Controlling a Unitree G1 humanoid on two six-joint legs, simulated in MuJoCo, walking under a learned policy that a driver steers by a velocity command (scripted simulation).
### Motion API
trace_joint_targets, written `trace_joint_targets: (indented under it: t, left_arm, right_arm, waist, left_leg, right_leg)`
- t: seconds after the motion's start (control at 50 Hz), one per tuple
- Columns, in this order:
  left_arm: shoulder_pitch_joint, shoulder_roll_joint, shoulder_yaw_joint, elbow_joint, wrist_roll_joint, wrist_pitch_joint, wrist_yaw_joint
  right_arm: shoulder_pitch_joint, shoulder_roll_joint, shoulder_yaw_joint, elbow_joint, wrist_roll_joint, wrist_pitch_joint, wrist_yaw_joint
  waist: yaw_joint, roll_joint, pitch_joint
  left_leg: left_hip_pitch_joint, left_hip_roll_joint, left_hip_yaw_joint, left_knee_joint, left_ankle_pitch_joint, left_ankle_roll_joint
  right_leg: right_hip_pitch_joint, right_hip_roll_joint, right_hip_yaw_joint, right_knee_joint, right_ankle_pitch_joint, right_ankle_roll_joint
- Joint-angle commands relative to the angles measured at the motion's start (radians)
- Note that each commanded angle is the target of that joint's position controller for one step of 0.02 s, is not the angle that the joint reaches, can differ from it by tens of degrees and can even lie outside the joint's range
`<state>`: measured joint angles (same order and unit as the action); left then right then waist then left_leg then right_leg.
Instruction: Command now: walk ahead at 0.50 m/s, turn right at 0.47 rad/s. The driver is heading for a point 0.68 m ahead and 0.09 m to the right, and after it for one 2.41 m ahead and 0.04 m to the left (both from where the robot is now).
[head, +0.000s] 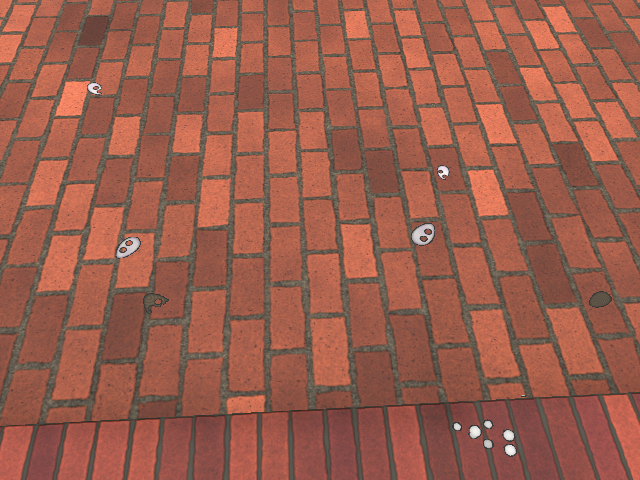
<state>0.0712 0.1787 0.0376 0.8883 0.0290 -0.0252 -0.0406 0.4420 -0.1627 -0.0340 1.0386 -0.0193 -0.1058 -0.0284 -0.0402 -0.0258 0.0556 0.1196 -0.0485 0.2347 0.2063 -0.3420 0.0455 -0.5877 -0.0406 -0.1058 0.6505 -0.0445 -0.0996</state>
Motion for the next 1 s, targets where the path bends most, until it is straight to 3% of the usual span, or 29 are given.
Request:
trace_joint_targets:
  t: [0.02,0.06,0.08,0.1,0.12,0.14,0.16,0.18,0.2,0.24,0.3,0.4,0.46,0.5,0.54,0.58,0.6,0.62,0.64,0.66,0.68,0.7,0.72,0.76,0.8,0.84,0.9,0.92,1.0]
  left_arm:
    - [-0.001,0.066,0.019,-0.063,0.004,-0.014,0.006]
    - [0.187,0.11,0.045,-0.012,0.009,-0.02,0.01]
    - [0.324,0.162,0.069,0.024,0.021,-0.024,0.018]
    - [0.361,0.265,0.097,0.019,0.023,-0.024,0.031]
    - [0.354,0.304,0.104,0.006,-0.003,-0.011,0.025]
    - [0.308,0.272,0.097,0.013,-0.019,-0.001,0.031]
    - [0.261,0.219,0.083,0.009,-0.024,-0.002,0.036]
    - [0.214,0.181,0.072,0.002,-0.021,-0.007,0.039]
    - [0.194,0.162,0.064,-0.003,-0.029,-0.014,0.045]
    - [0.208,0.165,0.059,-0.006,-0.035,-0.034,0.047]
    - [0.269,0.205,0.067,-0.008,-0.035,-0.044,0.043]
    - [0.389,0.187,0.053,0.003,-0.033,-0.042,0.044]
    - [0.423,0.192,0.049,0.008,-0.026,-0.04,0.05]
    - [0.435,0.194,0.045,0.011,-0.018,-0.04,0.051]
    - [0.403,0.212,0.045,0.0,-0.004,-0.045,0.053]
    - [0.334,0.239,0.048,-0.017,-0.003,-0.055,0.059]
    - [0.309,0.246,0.048,-0.018,0.0,-0.056,0.059]
    - [0.318,0.223,0.04,-0.029,-0.007,-0.055,0.057]
    - [0.456,0.102,0.018,-0.043,-0.027,-0.056,0.05]
    - [0.497,0.176,0.03,-0.014,-0.02,-0.053,0.052]
    - [0.397,0.218,0.042,-0.02,-0.012,-0.047,0.052]
    - [0.318,0.211,0.039,-0.038,-0.012,-0.048,0.045]
    - [0.303,0.192,0.038,-0.039,-0.012,-0.041,0.037]
    - [0.314,0.164,0.032,-0.032,0.001,-0.014,0.027]
    - [0.293,0.159,0.031,-0.034,0.003,0.003,0.021]
    - [0.193,0.15,0.028,-0.069,0.013,0.008,0.011]
    - [0.081,0.125,0.014,-0.105,0.01,0.007,0.003]
    - [0.078,0.132,0.017,-0.098,0.007,0.006,0.0]
    - [-0.102,0.187,0.038,-0.142,0.009,-0.011,0.008]
  right_arm:
    - [0.045,-0.174,-0.034,-0.021,-0.003,0.006,-0.018]
    - [0.014,-0.203,-0.043,-0.037,-0.005,0.024,-0.017]
    - [-0.015,-0.208,-0.045,-0.061,0.002,0.027,-0.01]
    - [0.003,-0.116,-0.029,-0.113,0.009,0.024,0.004]
    - [-0.038,-0.141,-0.037,-0.175,0.018,0.016,0.018]
    - [-0.147,-0.163,-0.038,-0.201,0.009,0.004,0.023]
    - [-0.168,-0.165,-0.036,-0.213,0.014,-0.008,0.025]
    - [-0.154,-0.158,-0.038,-0.2,0.009,-0.006,0.022]
    - [-0.138,-0.152,-0.037,-0.201,-0.011,0.012,0.022]
    - [-0.124,-0.135,-0.036,-0.209,-0.028,0.052,0.032]
    - [-0.213,-0.135,-0.035,-0.253,-0.027,0.077,0.04]
    - [-0.395,-0.142,-0.028,-0.32,-0.022,0.078,0.052]
    - [-0.46,-0.128,-0.013,-0.341,-0.017,0.07,0.062]
    - [-0.498,-0.14,-0.01,-0.358,-0.008,0.065,0.063]
    - [-0.468,-0.167,-0.016,-0.357,-0.002,0.056,0.062]
    - [-0.282,-0.212,-0.034,-0.301,-0.005,0.046,0.049]
    - [-0.138,-0.223,-0.044,-0.257,-0.003,0.04,0.04]
    - [0.0,-0.256,-0.049,-0.24,-0.016,0.032,0.026]
    - [0.034,-0.342,-0.065,-0.246,-0.034,0.029,0.023]
    - [0.009,-0.308,-0.063,-0.237,-0.001,0.044,0.034]
    - [-0.089,-0.238,-0.049,-0.257,0.007,0.048,0.039]
    - [-0.144,-0.193,-0.035,-0.267,0.003,0.043,0.046]
    - [-0.154,-0.178,-0.029,-0.257,-0.002,0.035,0.049]
    - [-0.132,-0.174,-0.024,-0.23,0.007,0.016,0.049]
    - [-0.092,-0.192,-0.026,-0.21,0.016,0.002,0.049]
    - [-0.046,-0.209,-0.029,-0.187,0.026,0.006,0.046]
    - [0.017,-0.205,-0.031,-0.164,0.031,0.022,0.039]
    - [0.039,-0.218,-0.034,-0.161,0.019,0.019,0.037]
    - [0.137,-0.233,-0.041,-0.135,0.015,0.012,0.018]
  waist:
    - [0.048,0.127,0.003]
    - [0.128,0.135,-0.105]
    - [0.201,0.088,-0.174]
    - [0.167,-0.091,-0.264]
    - [0.147,-0.137,-0.33]
    - [0.137,-0.021,-0.182]
    - [0.108,0.023,-0.091]
    - [0.057,0.08,-0.04]
    - [0.025,0.074,-0.029]
    - [0.003,0.042,-0.047]
    - [0.022,0.008,-0.031]
    - [0.097,-0.021,-0.007]
    - [0.124,-0.046,-0.012]
    - [0.132,-0.055,-0.001]
    - [0.105,-0.053,-0.009]
    - [0.009,-0.055,-0.065]
    - [-0.064,-0.034,-0.114]
    - [-0.122,0.034,-0.204]
    - [-0.027,0.248,-0.316]
    - [-0.015,0.242,-0.3]
    - [0.007,0.095,-0.119]
    - [0.009,0.032,-0.053]
    - [0.036,0.034,-0.022]
    - [0.063,0.087,-0.02]
    - [0.068,0.098,-0.018]
    - [0.053,0.087,-0.002]
    - [0.022,0.085,-0.005]
    - [0.016,0.104,-0.025]
    - [-0.036,0.087,0.002]
  left_leg:
    - [0.022,0.306,-0.017,0.165,1.111,0.069]
    - [-0.015,0.307,0.0,0.469,1.144,0.067]
    - [-0.176,0.286,0.011,0.726,0.936,0.042]
    - [-0.505,0.168,0.008,1.079,0.184,0.002]
    - [-0.775,-0.003,-0.185,1.29,-0.199,-0.024]
    - [-0.889,0.085,-0.271,1.263,-0.09,-0.014]
    - [-0.867,0.119,-0.262,1.183,-0.01,-0.014]
    - [-0.803,0.151,-0.264,1.091,0.026,-0.022]
    - [-0.74,0.167,-0.266,1.031,0.033,-0.039]
    - [-0.687,0.173,-0.255,0.964,0.039,-0.069]
    - [-0.737,0.172,-0.231,0.849,0.13,-0.097]
    - [-0.809,0.148,-0.212,0.599,0.329,-0.078]
    - [-0.77,0.106,-0.187,0.492,0.386,-0.057]
    - [-0.735,0.081,-0.179,0.442,0.353,-0.041]
    - [-0.64,0.049,-0.16,0.447,0.327,-0.007]
    - [-0.443,0.004,-0.177,0.407,0.199,0.036]
    - [-0.317,-0.006,-0.183,0.333,0.185,0.054]
    - [-0.122,0.141,-0.344,0.21,0.113,0.097]
    - [0.146,0.419,-0.758,0.22,0.138,0.202]
    - [0.128,0.455,-1.015,0.104,0.098,0.287]
    - [-0.022,0.423,-0.854,0.08,0.085,0.281]
    - [-0.135,0.384,-0.727,0.058,0.188,0.259]
    - [-0.203,0.335,-0.624,0.035,0.282,0.225]
    - [-0.268,0.273,-0.512,-0.011,0.336,0.177]
    - [-0.26,0.251,-0.459,-0.044,0.411,0.176]
    - [-0.225,0.231,-0.431,-0.067,0.485,0.181]
    - [-0.196,0.199,-0.391,-0.059,0.58,0.17]
    - [-0.175,0.205,-0.392,-0.041,0.596,0.178]
    - [0.011,0.228,-0.493,-0.002,0.483,0.199]
  right_leg:
    - [0.08,0.077,-0.069,-0.028,-0.123,-0.058]
    - [0.298,0.138,-0.068,-0.091,-0.18,-0.112]
    - [0.518,0.092,0.034,-0.173,-0.17,-0.157]
    - [0.775,-0.195,0.435,-0.192,-0.153,-0.255]
    - [0.897,-0.324,0.877,-0.349,-0.123,-0.375]
    - [0.806,-0.289,0.704,-0.375,-0.131,-0.328]
    - [0.671,-0.256,0.595,-0.397,-0.068,-0.282]
    - [0.559,-0.198,0.503,-0.414,0.03,-0.232]
    - [0.483,-0.15,0.434,-0.421,0.11,-0.206]
    - [0.432,-0.099,0.372,-0.426,0.197,-0.192]
    - [0.412,-0.062,0.346,-0.443,0.222,-0.174]
    - [0.524,-0.049,0.331,-0.451,0.324,-0.096]
    - [0.589,-0.047,0.305,-0.432,0.416,-0.077]
    - [0.618,-0.065,0.308,-0.42,0.444,-0.08]
    - [0.616,-0.095,0.309,-0.398,0.538,-0.083]
    - [0.612,-0.091,0.284,-0.24,0.779,-0.058]
    - [0.605,-0.068,0.268,-0.065,0.78,-0.051]
    - [0.5,-0.032,0.246,0.187,0.504,-0.042]
    - [0.213,0.131,0.182,0.519,-0.273,0.002]
    - [0.035,0.174,0.221,0.649,-0.492,-0.007]
    - [-0.026,0.108,0.243,0.669,-0.386,-0.005]
    - [-0.007,0.078,0.238,0.622,-0.322,0.0]
    - [0.023,0.045,0.233,0.561,-0.298,0.007]
    - [0.096,0.01,0.216,0.453,-0.27,0.031]
    - [0.079,-0.003,0.186,0.396,-0.22,0.047]
    - [0.005,-0.032,0.144,0.307,-0.148,0.072]
    - [-0.031,-0.04,0.102,0.199,-0.043,0.113]
    - [-0.033,-0.044,0.098,0.23,0.04,0.108]
    - [-0.247,-0.056,0.153,0.15,0.126,0.119]
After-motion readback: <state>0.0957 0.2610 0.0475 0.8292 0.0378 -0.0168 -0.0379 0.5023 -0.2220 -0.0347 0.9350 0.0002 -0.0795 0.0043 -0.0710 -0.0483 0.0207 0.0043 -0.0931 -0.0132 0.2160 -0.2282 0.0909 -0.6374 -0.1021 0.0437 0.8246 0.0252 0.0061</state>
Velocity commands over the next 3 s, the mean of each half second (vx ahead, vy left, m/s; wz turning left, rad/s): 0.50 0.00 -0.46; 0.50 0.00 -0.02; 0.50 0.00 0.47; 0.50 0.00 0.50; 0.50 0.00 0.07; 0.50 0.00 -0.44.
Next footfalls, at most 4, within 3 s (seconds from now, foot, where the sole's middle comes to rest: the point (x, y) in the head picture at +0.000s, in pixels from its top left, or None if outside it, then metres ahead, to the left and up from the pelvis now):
0.08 right None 0.20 -0.07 -0.77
0.62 left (322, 455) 0.51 0.00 -0.77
1.28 right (443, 336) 0.84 -0.32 -0.88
1.80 left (352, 268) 1.06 -0.11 -0.88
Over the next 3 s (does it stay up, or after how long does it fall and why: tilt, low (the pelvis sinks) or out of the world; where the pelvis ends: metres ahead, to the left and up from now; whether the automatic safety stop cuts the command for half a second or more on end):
stays up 1.54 -0.01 -0.10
